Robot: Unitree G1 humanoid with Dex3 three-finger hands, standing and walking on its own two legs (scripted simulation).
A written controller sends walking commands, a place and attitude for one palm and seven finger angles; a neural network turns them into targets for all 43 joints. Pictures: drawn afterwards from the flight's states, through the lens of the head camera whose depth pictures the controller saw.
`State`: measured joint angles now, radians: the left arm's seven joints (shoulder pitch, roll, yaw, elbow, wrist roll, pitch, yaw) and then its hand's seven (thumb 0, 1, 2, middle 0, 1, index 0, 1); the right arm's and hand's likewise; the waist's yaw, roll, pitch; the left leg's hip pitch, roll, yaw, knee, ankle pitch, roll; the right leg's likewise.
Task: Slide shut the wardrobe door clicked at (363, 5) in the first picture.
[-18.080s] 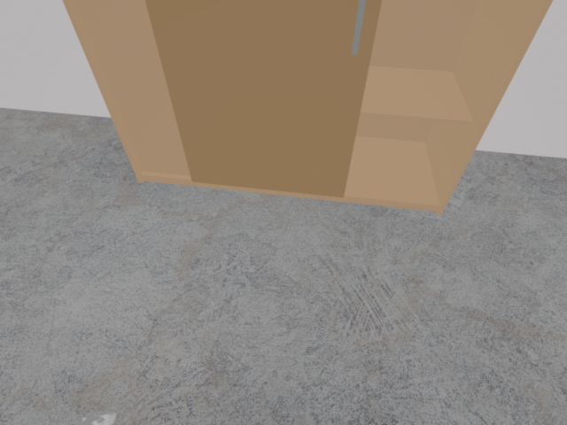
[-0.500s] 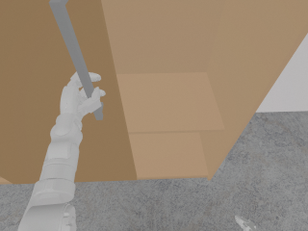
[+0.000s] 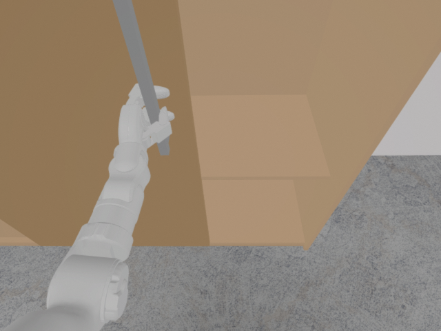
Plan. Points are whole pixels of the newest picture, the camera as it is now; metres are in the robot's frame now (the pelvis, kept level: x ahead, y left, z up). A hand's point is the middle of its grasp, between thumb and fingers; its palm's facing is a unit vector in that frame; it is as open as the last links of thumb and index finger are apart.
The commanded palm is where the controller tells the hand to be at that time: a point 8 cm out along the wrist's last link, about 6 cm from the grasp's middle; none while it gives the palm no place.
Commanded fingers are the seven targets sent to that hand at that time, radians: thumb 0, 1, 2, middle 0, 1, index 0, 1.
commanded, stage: step sideways, sliding the door along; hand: left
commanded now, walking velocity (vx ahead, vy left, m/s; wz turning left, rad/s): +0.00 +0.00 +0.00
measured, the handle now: (149, 83) +0.50 +0.15 +0.18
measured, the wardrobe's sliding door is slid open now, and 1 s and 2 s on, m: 0.43 0.29 0.00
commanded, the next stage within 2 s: none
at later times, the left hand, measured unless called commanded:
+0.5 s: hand (206, 125) +0.45 +0.05 +0.13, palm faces +0.00 -0.99 -0.14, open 5.8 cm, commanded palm +0.44 +0.08 +0.13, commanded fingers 0.00 0.90 0.90 -0.45 -1.40 -0.45 -1.40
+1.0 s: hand (243, 123) +0.46 -0.02 +0.13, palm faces +0.16 -0.98 -0.09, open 5.8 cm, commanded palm +0.43 -0.02 +0.13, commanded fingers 0.00 0.90 0.90 -0.45 -1.40 -0.45 -1.40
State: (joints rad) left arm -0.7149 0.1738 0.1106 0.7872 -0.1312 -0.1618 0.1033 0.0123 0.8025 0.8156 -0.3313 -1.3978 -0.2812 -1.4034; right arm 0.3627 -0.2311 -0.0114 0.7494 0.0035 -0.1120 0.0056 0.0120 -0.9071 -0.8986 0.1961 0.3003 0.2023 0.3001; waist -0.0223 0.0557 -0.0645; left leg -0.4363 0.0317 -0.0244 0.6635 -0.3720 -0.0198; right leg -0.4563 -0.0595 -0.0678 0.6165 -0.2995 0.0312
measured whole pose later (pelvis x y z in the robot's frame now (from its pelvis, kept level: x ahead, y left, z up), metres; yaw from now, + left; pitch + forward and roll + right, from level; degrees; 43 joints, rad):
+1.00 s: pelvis +0.03 -0.18 +0.00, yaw +4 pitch -2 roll +1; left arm -0.66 0.20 0.03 0.46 -0.08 -0.08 0.12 0.01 0.77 0.86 -0.46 -1.40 -0.28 -1.40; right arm 0.13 -0.21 -0.02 0.66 0.02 -0.03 -0.06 0.01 -0.91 -0.90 0.20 0.30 0.20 0.30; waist 0.04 -0.03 0.23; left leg -0.25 0.08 0.12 0.62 -0.32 -0.02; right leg -0.44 0.03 -0.06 0.89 -0.37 -0.03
